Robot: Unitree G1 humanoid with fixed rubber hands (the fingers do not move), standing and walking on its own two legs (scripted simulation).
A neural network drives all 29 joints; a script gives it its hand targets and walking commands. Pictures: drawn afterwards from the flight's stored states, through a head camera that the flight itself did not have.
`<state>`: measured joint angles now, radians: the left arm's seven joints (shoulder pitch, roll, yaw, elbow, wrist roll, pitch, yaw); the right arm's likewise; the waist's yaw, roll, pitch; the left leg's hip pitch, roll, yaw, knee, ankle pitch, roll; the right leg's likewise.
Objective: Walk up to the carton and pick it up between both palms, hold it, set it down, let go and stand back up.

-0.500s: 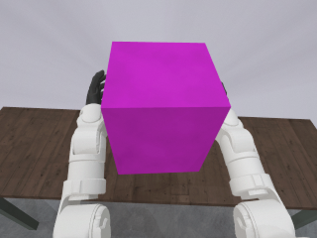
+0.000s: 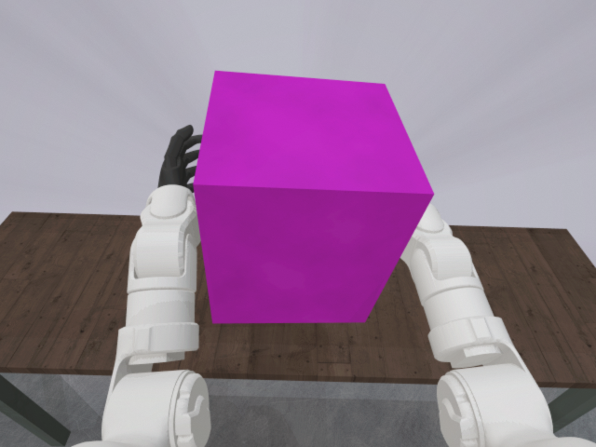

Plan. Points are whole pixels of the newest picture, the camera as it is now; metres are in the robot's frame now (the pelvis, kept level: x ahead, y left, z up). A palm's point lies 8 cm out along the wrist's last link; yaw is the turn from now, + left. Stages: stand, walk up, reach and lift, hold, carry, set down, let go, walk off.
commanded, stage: hold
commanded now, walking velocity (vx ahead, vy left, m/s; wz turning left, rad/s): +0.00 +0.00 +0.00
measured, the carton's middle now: (296, 207) +0.36 +0.02 +0.17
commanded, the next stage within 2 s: none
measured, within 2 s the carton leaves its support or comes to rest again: neither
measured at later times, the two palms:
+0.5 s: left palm (185, 183) +0.39 +0.17 +0.18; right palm (407, 191) +0.40 -0.13 +0.17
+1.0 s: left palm (186, 189) +0.36 +0.16 +0.20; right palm (420, 205) +0.36 -0.14 +0.17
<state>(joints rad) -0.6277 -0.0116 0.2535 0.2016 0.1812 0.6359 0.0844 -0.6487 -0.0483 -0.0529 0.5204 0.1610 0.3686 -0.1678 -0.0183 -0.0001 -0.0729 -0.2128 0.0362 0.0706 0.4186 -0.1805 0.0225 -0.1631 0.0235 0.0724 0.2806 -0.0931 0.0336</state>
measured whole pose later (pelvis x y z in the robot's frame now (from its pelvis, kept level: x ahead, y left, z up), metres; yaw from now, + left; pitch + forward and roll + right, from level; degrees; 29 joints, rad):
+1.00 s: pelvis +0.00 +0.00 +0.00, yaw +0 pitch -3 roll -2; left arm -0.58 -0.02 0.25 0.10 0.22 0.69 0.04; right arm -0.61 -0.04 -0.05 0.41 0.17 0.43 -0.17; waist -0.06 -0.01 -0.05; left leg -0.17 0.04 0.07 0.41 -0.19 0.02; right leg -0.12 0.02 0.07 0.27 -0.10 0.03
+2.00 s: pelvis +0.01 +0.00 +0.00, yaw +0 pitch -3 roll -2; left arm -0.55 -0.02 0.23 0.05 0.23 0.69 0.03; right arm -0.58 -0.04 -0.05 0.34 0.16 0.43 -0.18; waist -0.06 -0.02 -0.02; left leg -0.15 0.03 0.07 0.41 -0.20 0.02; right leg -0.10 0.02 0.07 0.27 -0.11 0.03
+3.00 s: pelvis +0.02 +0.00 +0.00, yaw +0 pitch -4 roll -2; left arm -0.54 -0.03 0.23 0.02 0.25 0.69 0.02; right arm -0.58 -0.03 -0.05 0.34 0.16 0.39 -0.18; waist -0.06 -0.03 0.00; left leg -0.14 0.03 0.07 0.41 -0.21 0.02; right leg -0.09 0.02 0.07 0.27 -0.12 0.03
